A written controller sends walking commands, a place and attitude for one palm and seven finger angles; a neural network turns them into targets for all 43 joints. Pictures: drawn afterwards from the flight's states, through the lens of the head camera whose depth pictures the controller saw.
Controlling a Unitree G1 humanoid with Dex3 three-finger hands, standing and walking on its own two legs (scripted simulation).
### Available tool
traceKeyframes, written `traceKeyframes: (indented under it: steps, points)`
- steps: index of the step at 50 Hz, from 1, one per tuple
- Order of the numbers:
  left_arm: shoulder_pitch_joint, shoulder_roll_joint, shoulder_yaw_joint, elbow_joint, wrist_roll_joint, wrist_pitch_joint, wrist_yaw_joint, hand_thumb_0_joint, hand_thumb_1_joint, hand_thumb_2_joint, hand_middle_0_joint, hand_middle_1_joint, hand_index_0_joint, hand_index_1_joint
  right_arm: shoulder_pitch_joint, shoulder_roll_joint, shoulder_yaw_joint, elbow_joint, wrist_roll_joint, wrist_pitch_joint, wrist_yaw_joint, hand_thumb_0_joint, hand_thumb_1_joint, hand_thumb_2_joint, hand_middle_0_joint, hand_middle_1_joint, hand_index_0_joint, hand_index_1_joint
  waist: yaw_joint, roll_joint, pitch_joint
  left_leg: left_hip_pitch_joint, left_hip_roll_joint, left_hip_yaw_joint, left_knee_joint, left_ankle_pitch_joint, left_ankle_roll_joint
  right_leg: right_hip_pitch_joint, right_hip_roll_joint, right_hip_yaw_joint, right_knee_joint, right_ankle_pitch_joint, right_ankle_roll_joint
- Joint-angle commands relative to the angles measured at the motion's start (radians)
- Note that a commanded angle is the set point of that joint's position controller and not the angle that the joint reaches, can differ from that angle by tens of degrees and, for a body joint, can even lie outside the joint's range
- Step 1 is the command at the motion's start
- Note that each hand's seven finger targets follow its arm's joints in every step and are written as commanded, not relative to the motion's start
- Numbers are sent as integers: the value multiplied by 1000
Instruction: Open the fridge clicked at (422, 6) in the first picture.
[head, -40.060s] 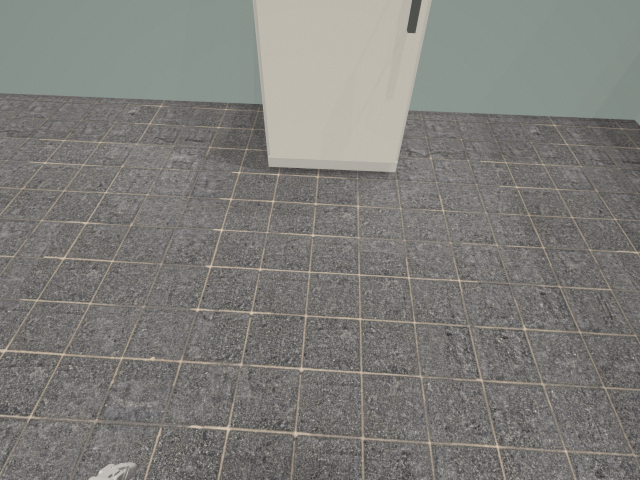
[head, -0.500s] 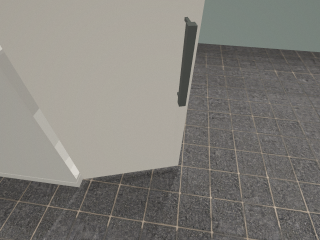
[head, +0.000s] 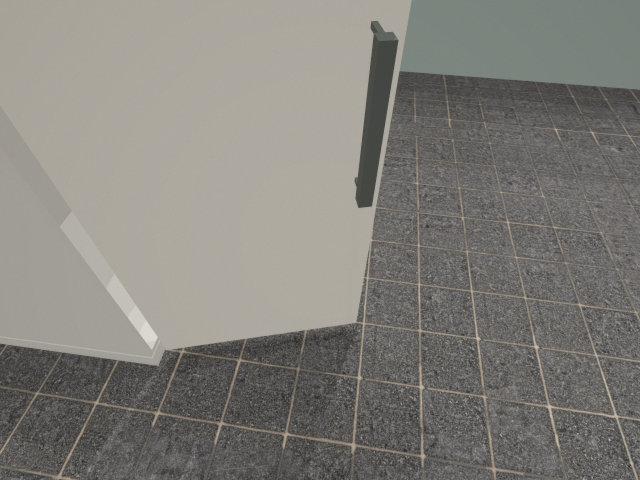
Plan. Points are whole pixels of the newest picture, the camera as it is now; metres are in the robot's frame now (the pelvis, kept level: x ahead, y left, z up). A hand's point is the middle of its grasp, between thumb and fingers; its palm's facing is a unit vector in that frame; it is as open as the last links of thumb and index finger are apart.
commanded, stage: look to check the result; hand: right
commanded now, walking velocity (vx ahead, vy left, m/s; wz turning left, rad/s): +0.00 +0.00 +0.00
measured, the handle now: (369, 126) +0.64 -0.04 +0.10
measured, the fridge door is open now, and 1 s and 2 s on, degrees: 73 73 73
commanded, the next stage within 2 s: stand and wait in 0.26 s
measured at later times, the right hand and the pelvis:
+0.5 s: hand out of the picture +0.02 -0.16 -0.18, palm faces +0.03 +0.98 -0.19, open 7.3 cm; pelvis +0.01 +0.01 +0.00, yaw +0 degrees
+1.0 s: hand out of the picture +0.03 -0.17 -0.17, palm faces +0.02 +0.98 -0.21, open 7.3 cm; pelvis +0.01 +0.02 +0.00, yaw +0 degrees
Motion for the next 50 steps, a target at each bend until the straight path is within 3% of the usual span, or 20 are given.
traceKeyframes:
  steps: [1, 12, 18, 28, 36, 50]
  points:
    - [71, 104, 19, -21, 2, -13, 10, 0, 900, 900, -200, -300, -200, -300, 61, -91, -15, -18, -1, -13, -3, 0, -900, -900, 200, 300, 200, 300, 8, -10, 19, -27, 60, -46, -48, 117, 53, 5, -152, 135, -86, 186, 10]
    - [56, 110, 18, -15, 0, -14, 13, 0, 900, 900, -200, -300, -200, -300, 48, -105, -18, -20, -1, -14, -4, 0, -900, -900, 200, 300, 200, 300, 6, -5, 8, -8, 63, -49, -50, 166, 57, 27, -154, 127, -71, 262, 13]
    - [44, 114, 19, -14, 1, -13, 12, 0, 900, 900, -200, -300, -200, -300, 32, -108, -19, -21, 0, -14, -3, 0, -900, -900, 200, 300, 200, 300, 8, 10, 30, -13, 66, -47, -59, 152, 56, 19, -153, 127, -81, 232, 16]
    - [26, 132, 22, -15, 1, -15, 13, 0, 900, 900, -200, -300, -200, -300, 12, -130, -25, -28, 0, -17, -2, 0, -900, -900, 200, 300, 200, 300, 9, -8, -8, 12, 70, -50, -57, 203, 60, 49, -156, 123, -73, 284, 19]
    - [3, 148, 25, -14, 2, -12, 10, 0, 900, 900, -200, -300, -200, -300, -7, -142, -25, -30, 0, -18, 1, 0, -900, -900, 200, 300, 200, 300, 8, -3, 21, 2, 70, -56, -82, 158, 61, 33, -156, 127, -92, 216, 23]
    - [-43, 190, 31, -19, 2, -14, 8, 0, 900, 900, -200, -300, -200, -300, -50, -188, -33, -42, 0, -24, 6, 0, -900, -900, 200, 300, 200, 300, 11, -8, -14, 22, 76, -64, -91, 200, 66, 52, -163, 125, -93, 231, 28]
